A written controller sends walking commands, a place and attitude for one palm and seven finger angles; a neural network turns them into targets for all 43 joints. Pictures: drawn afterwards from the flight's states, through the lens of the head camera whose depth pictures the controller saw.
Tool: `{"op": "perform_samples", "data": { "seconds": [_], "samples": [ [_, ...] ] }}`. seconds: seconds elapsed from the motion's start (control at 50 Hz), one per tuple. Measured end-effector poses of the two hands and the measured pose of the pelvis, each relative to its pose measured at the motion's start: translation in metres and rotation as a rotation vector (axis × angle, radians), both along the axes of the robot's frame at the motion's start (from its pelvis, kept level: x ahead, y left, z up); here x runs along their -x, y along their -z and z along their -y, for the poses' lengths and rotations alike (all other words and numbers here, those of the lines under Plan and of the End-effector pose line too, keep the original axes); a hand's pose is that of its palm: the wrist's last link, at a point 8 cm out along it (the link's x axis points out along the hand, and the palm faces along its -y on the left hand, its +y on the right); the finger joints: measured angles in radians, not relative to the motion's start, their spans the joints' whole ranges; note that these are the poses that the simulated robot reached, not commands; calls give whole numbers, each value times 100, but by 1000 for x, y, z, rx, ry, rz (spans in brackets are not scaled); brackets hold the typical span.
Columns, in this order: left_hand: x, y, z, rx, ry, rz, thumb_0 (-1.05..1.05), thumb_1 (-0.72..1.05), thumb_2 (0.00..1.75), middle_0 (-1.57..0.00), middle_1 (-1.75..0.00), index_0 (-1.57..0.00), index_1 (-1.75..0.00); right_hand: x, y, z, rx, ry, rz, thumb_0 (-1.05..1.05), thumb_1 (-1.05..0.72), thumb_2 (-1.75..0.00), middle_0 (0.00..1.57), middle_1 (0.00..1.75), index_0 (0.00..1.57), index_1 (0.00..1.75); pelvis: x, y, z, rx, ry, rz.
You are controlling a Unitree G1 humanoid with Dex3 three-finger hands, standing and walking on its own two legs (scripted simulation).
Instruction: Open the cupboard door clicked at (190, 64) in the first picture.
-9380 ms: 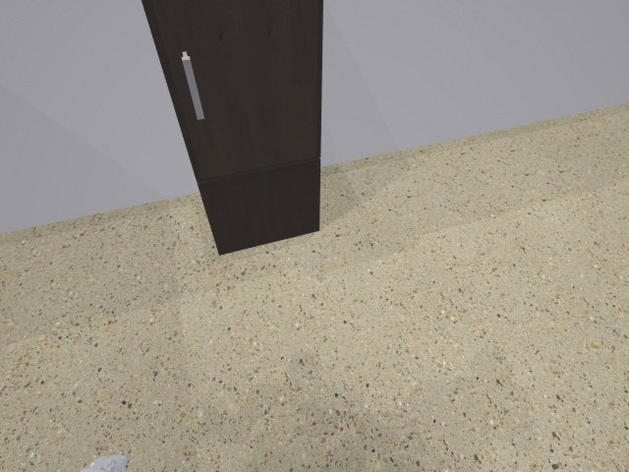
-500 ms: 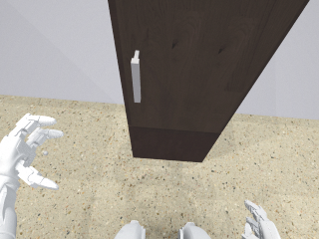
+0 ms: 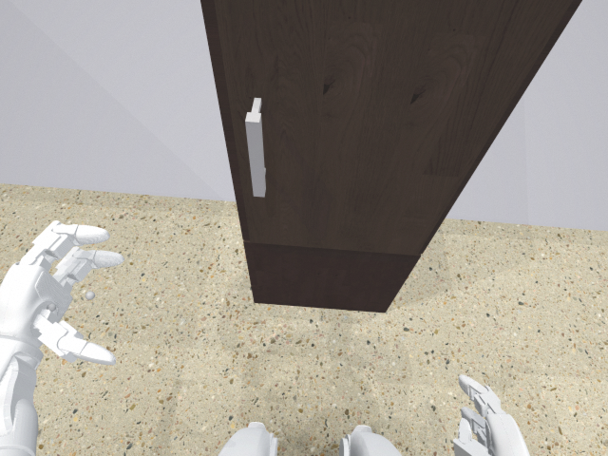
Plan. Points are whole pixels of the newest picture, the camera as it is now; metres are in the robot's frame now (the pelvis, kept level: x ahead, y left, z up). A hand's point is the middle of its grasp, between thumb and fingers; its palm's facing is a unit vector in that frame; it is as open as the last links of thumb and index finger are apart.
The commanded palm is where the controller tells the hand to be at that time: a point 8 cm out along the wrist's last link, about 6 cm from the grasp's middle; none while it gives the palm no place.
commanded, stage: move the hooked fingers beside the handle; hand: left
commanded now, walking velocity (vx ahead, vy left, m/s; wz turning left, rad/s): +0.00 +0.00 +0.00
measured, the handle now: (258, 150) +0.54 +0.11 +0.05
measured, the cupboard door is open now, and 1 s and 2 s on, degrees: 0 0 0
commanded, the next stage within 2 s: none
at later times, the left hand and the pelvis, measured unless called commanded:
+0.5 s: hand (145, 249) +0.35 +0.23 +0.05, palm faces -0.03 -1.00 -0.02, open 14.0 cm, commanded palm +0.33 +0.28 +0.05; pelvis +0.00 +0.00 +0.00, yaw -1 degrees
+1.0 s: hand (186, 214) +0.41 +0.19 +0.05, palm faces -0.02 -1.00 -0.03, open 14.0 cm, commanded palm +0.40 +0.24 +0.04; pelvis +0.00 -0.01 -0.01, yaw -1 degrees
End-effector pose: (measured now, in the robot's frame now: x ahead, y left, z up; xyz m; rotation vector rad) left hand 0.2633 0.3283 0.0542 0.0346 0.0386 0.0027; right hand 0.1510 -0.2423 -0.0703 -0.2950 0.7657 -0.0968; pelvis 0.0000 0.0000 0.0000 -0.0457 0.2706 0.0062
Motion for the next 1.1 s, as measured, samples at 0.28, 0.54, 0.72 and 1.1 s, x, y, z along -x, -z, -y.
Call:
{"op": "perform_samples", "data": {
  "seconds": [0.28,0.54,0.72,1.1],
  "samples": [
    [-38,4,23,22,39,16,-2,-50,30,-30,-120,-30,-120,10,6,8,21,25,-38,1,-90,-90,21,30,20,30,3,3,2,-2,1,-9],
    [-74,5,46,15,38,15,-2,-50,30,-30,-120,-30,-120,41,17,13,4,89,-152,1,-90,-90,21,30,20,30,0,1,1,-10,14,-26],
    [-97,7,63,9,29,20,-2,-50,30,-30,-120,-30,-120,57,25,18,-1,122,-219,1,-90,-90,21,30,20,30,0,2,4,-14,17,-35],
    [-143,10,86,19,19,18,-2,-50,30,-30,-120,-30,-120,83,38,29,1,159,-329,1,-90,-90,21,30,20,30,4,8,11,-21,20,-65]
  ]
}}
